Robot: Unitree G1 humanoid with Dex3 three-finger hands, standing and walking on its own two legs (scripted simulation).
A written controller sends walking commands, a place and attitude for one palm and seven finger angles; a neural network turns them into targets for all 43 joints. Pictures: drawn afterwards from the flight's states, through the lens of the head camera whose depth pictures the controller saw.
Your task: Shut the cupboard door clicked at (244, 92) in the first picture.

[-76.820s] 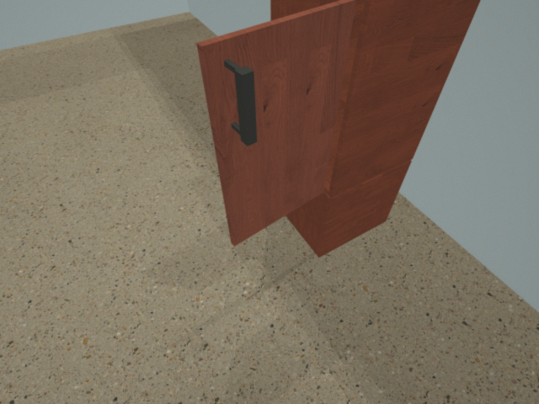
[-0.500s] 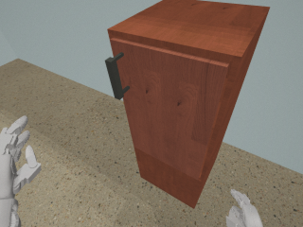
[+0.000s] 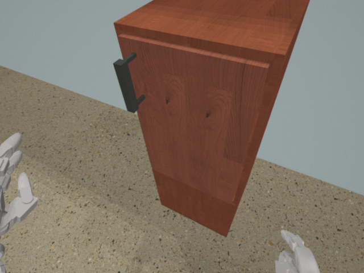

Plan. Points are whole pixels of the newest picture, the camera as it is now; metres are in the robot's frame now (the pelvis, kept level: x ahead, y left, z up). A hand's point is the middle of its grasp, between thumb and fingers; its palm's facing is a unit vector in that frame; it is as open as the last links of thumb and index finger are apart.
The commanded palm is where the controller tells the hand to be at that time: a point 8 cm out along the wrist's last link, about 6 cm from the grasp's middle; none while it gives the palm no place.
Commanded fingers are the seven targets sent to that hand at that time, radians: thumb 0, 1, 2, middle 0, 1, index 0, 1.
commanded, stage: step back with the hand held close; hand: left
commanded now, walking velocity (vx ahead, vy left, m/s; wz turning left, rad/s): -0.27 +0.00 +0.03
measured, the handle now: (132, 83) +0.54 +0.18 +0.14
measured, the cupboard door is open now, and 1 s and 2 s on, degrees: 0 0 0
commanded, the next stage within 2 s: stop stepping back and stand still in 1.50 s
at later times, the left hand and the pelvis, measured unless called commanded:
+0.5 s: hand out of the picture +0.12 +0.29 +0.15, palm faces +0.46 -0.78 -0.43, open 7.4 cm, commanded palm +0.06 +0.32 +0.18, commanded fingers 0.00 0.90 0.90 -0.20 -0.30 -0.20 -0.30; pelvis -0.07 +0.02 -0.02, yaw +1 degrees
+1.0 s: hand out of the picture +0.11 +0.29 +0.16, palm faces +0.43 -0.78 -0.45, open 7.4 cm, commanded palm +0.04 +0.33 +0.18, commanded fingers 0.00 0.90 0.90 -0.20 -0.30 -0.20 -0.30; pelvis -0.09 +0.03 -0.02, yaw +2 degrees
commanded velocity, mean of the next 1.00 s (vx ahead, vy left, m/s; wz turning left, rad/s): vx -0.33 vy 0.00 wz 0.02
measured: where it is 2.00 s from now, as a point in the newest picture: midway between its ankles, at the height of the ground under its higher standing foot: outside the picture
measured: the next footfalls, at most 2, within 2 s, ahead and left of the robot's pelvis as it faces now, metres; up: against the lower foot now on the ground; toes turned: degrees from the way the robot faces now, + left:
right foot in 1.28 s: -0.22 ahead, -0.11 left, +0.00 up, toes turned +0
left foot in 1.68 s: -0.20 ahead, +0.10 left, +0.00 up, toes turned +1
